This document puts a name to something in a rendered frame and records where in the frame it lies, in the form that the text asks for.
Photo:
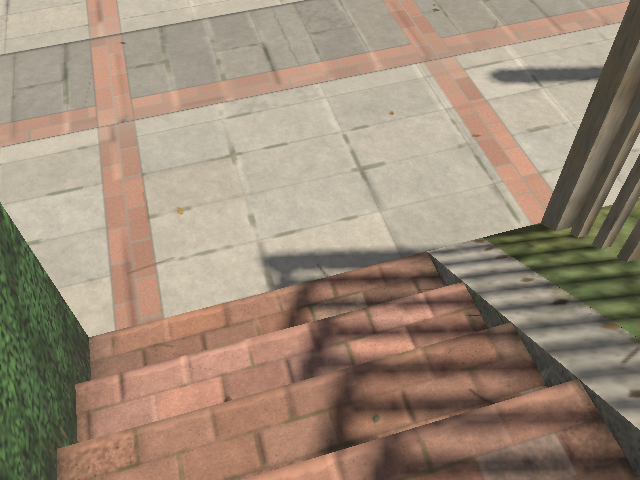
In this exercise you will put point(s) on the stairs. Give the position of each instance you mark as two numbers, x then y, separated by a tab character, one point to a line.
379	373

